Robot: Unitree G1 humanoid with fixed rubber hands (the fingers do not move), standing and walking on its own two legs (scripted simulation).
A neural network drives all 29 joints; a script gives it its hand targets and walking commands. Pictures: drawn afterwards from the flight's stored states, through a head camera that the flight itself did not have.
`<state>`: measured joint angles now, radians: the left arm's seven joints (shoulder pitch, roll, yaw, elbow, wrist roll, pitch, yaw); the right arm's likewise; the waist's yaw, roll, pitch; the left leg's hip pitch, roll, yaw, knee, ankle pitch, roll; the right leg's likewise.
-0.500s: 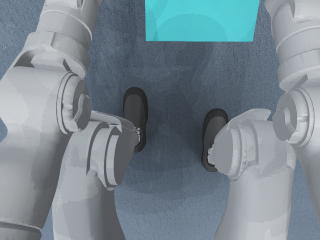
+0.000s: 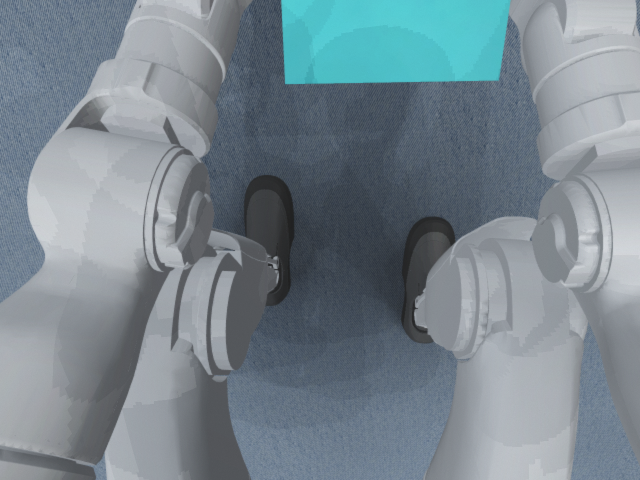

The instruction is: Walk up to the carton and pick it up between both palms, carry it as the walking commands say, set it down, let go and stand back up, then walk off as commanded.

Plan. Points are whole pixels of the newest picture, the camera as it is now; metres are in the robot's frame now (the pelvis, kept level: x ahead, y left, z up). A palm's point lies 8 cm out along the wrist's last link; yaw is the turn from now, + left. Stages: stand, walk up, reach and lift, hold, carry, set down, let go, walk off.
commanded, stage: reach and lift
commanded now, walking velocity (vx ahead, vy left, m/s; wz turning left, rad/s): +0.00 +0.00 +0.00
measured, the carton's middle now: out of the picture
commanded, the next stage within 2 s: none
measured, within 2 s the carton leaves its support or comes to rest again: leaves its support in 0.80 s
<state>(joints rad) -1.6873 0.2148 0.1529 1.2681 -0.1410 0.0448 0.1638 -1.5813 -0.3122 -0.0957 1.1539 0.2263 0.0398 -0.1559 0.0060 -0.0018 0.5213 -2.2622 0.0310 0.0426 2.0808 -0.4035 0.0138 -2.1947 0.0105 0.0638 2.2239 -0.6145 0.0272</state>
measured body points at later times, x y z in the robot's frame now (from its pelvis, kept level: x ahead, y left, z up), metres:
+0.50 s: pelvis +0.00 +0.00 -0.01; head +0.38 -0.03 +0.21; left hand +0.58 +0.10 -0.19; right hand +0.57 -0.15 -0.20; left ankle +0.16 +0.12 -0.34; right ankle +0.10 -0.13 -0.34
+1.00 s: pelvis -0.01 +0.00 -0.01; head +0.36 -0.04 +0.23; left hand +0.59 +0.09 -0.16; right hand +0.57 -0.15 -0.17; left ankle +0.16 +0.12 -0.34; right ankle +0.10 -0.13 -0.34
